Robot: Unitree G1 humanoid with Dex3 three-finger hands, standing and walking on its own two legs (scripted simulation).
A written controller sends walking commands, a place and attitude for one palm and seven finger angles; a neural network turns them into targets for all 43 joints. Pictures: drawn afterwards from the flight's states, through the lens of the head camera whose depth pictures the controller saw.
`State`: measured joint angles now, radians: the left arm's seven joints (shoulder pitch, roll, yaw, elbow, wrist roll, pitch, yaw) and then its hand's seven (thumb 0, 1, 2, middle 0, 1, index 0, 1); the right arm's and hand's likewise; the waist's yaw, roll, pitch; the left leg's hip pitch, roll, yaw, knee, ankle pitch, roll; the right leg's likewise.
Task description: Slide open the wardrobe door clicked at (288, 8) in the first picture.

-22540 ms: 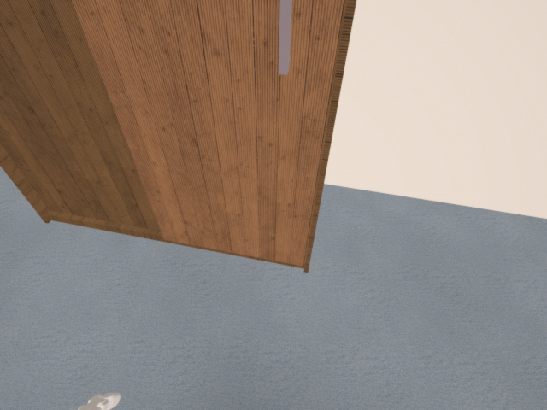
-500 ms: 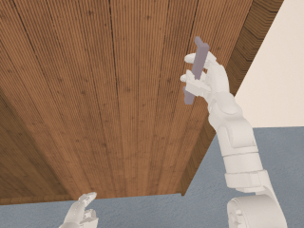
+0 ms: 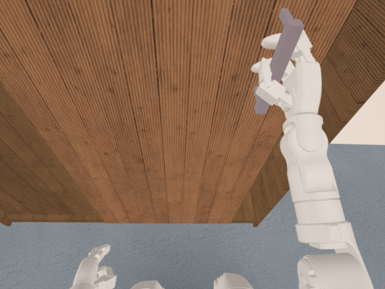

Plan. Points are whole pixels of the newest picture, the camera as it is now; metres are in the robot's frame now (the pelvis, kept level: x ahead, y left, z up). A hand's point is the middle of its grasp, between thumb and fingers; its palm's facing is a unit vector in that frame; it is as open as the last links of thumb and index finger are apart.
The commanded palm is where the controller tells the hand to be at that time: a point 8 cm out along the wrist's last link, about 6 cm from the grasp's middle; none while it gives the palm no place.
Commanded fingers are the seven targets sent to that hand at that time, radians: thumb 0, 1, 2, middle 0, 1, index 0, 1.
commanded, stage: step sideways, sliding the door along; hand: right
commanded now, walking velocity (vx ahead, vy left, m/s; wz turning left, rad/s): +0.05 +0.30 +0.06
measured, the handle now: (271, 66) +0.45 -0.11 +0.23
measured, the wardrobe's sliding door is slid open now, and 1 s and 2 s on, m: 0.13 0.31 0.51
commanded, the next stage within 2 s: stop walking and hold the door there in 1.88 s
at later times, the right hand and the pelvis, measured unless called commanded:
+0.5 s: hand (240, 80) +0.41 -0.05 +0.23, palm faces +0.29 +0.96 -0.06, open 5.9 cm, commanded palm +0.38 -0.03 +0.23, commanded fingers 0.00 -0.90 -0.90 0.45 1.40 0.45 1.40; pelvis +0.02 +0.15 -0.01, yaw -1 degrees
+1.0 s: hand (150, 77) +0.40 +0.10 +0.23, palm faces +0.19 +0.98 -0.03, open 5.7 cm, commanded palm +0.38 +0.11 +0.21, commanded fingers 0.00 -0.90 -0.90 0.45 1.40 0.45 1.40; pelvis +0.05 +0.28 +0.01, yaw -2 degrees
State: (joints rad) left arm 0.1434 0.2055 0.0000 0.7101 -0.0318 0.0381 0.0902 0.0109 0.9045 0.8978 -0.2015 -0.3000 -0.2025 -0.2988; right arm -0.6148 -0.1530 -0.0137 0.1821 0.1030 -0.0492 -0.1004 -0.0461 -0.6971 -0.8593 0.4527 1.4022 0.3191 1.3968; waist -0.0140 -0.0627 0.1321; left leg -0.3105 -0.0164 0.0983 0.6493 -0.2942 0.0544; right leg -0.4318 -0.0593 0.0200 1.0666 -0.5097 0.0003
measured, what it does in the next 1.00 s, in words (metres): steps to the left: right foot, then left foot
